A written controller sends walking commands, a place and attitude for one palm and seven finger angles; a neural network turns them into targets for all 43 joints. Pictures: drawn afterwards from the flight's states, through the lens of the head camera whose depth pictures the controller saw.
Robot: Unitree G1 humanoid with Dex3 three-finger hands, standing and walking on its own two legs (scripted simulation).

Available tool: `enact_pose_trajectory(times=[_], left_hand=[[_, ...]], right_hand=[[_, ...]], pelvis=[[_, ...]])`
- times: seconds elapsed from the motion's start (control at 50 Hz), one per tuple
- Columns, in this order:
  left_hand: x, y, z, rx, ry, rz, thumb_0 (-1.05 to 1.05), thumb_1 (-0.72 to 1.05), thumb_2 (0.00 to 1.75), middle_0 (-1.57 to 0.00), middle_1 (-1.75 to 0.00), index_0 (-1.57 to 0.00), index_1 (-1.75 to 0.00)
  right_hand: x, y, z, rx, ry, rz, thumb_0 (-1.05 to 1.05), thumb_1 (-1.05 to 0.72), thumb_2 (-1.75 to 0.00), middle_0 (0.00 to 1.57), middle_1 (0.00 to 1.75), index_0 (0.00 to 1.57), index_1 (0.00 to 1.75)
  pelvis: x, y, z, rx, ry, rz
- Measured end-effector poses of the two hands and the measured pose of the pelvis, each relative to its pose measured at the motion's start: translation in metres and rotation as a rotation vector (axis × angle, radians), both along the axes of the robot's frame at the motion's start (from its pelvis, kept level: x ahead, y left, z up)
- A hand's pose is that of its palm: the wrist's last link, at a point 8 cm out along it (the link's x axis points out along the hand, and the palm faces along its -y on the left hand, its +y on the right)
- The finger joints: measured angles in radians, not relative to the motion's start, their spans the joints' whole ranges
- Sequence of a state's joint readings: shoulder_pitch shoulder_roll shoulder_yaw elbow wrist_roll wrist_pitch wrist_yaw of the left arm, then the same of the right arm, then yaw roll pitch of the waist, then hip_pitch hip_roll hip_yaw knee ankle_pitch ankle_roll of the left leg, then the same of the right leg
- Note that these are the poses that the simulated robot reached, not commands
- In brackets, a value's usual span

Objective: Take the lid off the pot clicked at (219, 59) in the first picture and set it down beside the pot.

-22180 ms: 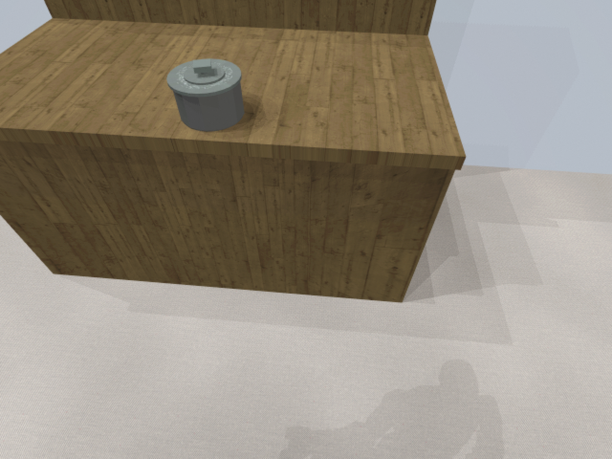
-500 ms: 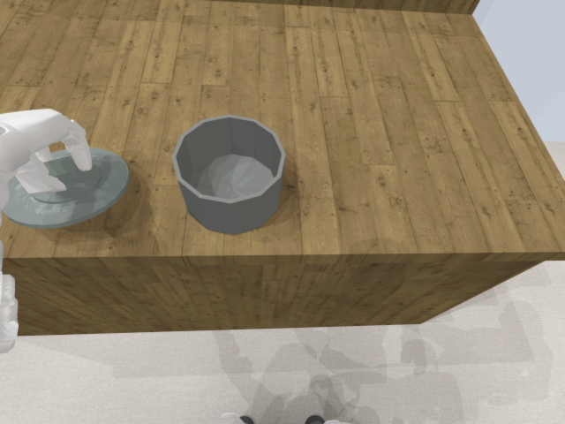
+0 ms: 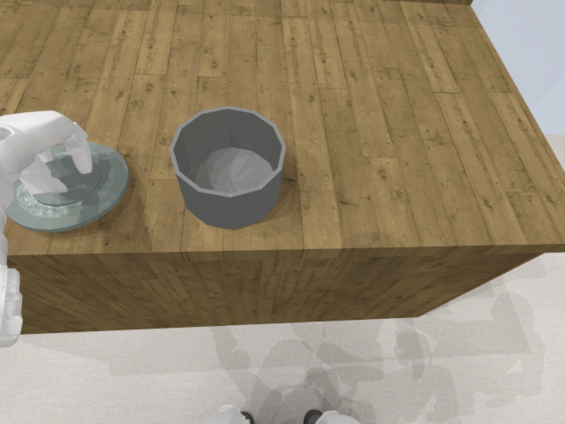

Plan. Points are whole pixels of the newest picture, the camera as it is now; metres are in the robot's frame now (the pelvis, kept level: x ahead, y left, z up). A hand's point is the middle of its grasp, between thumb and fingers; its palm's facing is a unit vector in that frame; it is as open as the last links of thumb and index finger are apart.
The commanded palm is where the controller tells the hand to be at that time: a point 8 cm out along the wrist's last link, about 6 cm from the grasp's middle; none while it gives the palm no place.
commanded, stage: lower the lid onto the table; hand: left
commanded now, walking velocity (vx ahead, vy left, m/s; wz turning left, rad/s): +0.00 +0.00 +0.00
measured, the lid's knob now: (60, 171) +0.47 +0.32 +0.01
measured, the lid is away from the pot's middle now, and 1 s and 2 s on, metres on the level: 0.25 0.24 0.24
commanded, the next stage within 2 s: open the fingers wide in 0.14 s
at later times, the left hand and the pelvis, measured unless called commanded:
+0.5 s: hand (53, 182) +0.44 +0.31 +0.03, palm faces -0.46 -0.11 -0.88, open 6.6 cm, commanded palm +0.47 +0.30 +0.08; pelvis -0.01 -0.01 -0.01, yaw +0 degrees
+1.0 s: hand (52, 183) +0.44 +0.31 +0.03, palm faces -0.48 -0.10 -0.87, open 9.0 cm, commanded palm +0.47 +0.30 +0.08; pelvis +0.00 -0.01 -0.01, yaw +0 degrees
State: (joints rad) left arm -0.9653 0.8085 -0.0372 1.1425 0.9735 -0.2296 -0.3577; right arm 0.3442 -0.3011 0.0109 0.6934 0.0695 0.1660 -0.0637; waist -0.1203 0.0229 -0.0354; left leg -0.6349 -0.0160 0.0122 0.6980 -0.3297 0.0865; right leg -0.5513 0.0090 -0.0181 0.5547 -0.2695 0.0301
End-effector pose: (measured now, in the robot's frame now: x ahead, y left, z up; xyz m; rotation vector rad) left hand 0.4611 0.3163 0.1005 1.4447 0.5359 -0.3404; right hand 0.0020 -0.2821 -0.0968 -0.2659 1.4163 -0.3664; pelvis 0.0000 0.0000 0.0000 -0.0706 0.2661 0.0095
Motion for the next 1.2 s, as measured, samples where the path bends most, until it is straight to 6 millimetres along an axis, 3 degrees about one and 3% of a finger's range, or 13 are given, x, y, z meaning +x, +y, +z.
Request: enact_pose_trajectory(times=[0.24, 0.32, 0.46, 0.7, 0.9, 1.2], left_hand=[[0.002, -0.002, -0.006, 0.001, -0.006, 0.004, -0.02, 0.27, 0.7, -0.64, -0.94, -0.78, -0.98], [-0.005, -0.004, -0.008, 0.012, -0.042, -0.022, -0.02, 0.28, 0.69, -0.62, -0.95, -0.78, -0.98], [-0.015, -0.005, -0.009, -0.012, -0.084, -0.013, -0.01, 0.34, 0.68, -0.56, -0.95, -0.75, -0.98], [-0.014, -0.006, -0.01, 0.004, -0.067, 0.007, -0.01, 0.34, 0.67, -0.54, -0.98, -0.65, -1.0], [-0.012, -0.004, -0.01, 0.007, -0.061, 0.005, 0.0, 0.28, 0.64, -0.52, -1.01, -0.53, -0.98], [-0.017, -0.004, -0.012, -0.002, -0.061, -0.006, 0.0, 0.11, 0.52, -0.36, -0.98, -0.35, -0.96]], right_hand=[[-0.013, -0.003, -0.005, 0.0, 0.032, -0.013, 0.0, -0.91, -0.9, 0.21, 0.3, 0.2, 0.3], [-0.011, -0.003, -0.007, 0.018, 0.026, -0.021, 0.0, -0.91, -0.9, 0.21, 0.3, 0.2, 0.3], [0.003, -0.001, -0.011, 0.041, 0.018, -0.004, 0.0, -0.91, -0.9, 0.21, 0.3, 0.2, 0.3], [0.029, -0.005, -0.012, 0.039, -0.061, 0.03, 0.0, -0.91, -0.9, 0.21, 0.3, 0.2, 0.3], [0.021, -0.007, -0.013, 0.036, -0.026, 0.016, 0.0, -0.91, -0.9, 0.21, 0.3, 0.2, 0.3], [0.016, -0.006, -0.012, 0.042, -0.003, 0.006, 0.0, -0.91, -0.9, 0.21, 0.3, 0.2, 0.3]], pelvis=[[-0.004, -0.003, -0.006, -0.005, 0.024, -0.004], [-0.005, -0.004, -0.007, -0.004, 0.028, -0.014], [-0.006, -0.007, -0.008, -0.002, 0.019, -0.006], [-0.006, -0.01, -0.01, -0.001, 0.021, -0.004], [-0.003, -0.012, -0.01, -0.002, 0.026, -0.007], [-0.001, -0.01, -0.007, -0.001, 0.015, -0.004]])
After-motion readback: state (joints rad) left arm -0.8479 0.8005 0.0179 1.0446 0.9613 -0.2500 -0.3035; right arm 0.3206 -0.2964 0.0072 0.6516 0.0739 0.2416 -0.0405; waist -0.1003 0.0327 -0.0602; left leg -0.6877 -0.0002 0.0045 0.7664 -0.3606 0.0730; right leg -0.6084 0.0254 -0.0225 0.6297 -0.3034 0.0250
